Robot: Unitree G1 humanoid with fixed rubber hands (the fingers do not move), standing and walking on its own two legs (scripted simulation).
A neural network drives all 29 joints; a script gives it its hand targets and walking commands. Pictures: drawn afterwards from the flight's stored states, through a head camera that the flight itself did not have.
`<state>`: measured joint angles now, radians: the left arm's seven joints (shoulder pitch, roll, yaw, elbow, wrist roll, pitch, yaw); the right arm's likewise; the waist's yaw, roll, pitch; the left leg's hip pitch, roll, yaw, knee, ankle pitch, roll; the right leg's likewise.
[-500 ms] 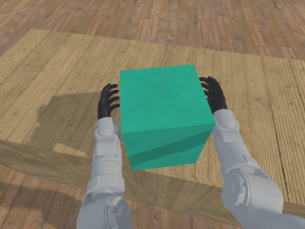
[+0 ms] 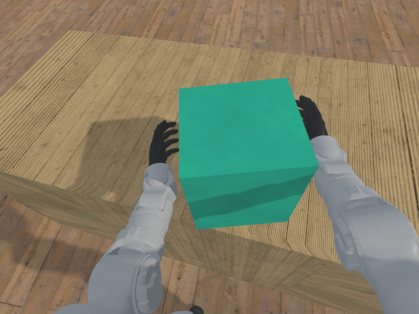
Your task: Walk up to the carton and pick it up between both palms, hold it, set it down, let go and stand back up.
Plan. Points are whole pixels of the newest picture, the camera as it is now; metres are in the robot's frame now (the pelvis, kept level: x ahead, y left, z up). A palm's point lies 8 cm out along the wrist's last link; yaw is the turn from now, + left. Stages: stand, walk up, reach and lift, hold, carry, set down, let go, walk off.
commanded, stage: set down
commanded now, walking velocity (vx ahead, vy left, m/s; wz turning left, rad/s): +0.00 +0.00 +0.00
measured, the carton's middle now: (237, 160) +0.41 +0.04 +0.01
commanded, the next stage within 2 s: none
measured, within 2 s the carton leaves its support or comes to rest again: neither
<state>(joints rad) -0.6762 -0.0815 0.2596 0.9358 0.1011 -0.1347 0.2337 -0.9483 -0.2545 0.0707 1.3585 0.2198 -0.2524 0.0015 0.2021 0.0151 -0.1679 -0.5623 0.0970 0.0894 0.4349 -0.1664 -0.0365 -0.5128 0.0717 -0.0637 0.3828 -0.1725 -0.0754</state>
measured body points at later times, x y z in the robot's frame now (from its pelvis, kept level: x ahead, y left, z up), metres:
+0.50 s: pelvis -0.02 +0.00 +0.00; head +0.04 -0.02 +0.45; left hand +0.39 +0.22 +0.11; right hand +0.49 -0.15 +0.12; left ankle +0.01 +0.14 -0.74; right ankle -0.01 -0.07 -0.74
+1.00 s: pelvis -0.01 +0.00 +0.01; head +0.02 -0.01 +0.46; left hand +0.38 +0.24 +0.19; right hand +0.49 -0.15 +0.19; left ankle +0.01 +0.14 -0.74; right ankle -0.01 -0.07 -0.74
